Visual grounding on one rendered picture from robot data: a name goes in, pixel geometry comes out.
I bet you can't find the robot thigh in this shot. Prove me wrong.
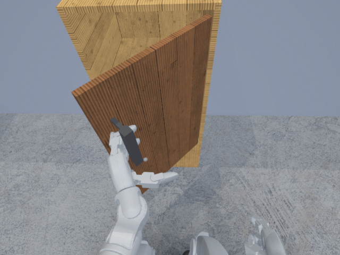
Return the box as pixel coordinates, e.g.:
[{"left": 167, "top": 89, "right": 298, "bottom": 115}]
[
  {"left": 190, "top": 235, "right": 228, "bottom": 255},
  {"left": 137, "top": 243, "right": 155, "bottom": 255}
]

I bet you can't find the robot left forearm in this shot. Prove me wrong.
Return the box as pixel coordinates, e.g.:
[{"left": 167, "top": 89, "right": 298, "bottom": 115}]
[{"left": 99, "top": 186, "right": 149, "bottom": 255}]

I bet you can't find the robot left thigh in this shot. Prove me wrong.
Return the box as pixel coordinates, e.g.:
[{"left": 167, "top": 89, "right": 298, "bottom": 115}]
[{"left": 137, "top": 243, "right": 155, "bottom": 255}]

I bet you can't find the cupboard door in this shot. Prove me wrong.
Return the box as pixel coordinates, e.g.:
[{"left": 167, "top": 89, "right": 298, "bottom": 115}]
[{"left": 71, "top": 14, "right": 212, "bottom": 194}]

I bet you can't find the robot right thigh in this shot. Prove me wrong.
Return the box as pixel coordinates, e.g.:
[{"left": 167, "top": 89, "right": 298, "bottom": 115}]
[{"left": 190, "top": 235, "right": 228, "bottom": 255}]

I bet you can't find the robot left hand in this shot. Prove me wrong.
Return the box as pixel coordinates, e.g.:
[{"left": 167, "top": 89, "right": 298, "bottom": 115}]
[{"left": 107, "top": 125, "right": 179, "bottom": 193}]

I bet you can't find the handle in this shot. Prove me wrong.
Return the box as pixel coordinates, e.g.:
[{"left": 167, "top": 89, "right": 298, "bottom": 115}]
[{"left": 110, "top": 117, "right": 143, "bottom": 166}]

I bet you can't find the robot right hand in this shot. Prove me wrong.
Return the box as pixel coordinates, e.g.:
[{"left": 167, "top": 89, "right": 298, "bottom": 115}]
[{"left": 244, "top": 212, "right": 286, "bottom": 255}]

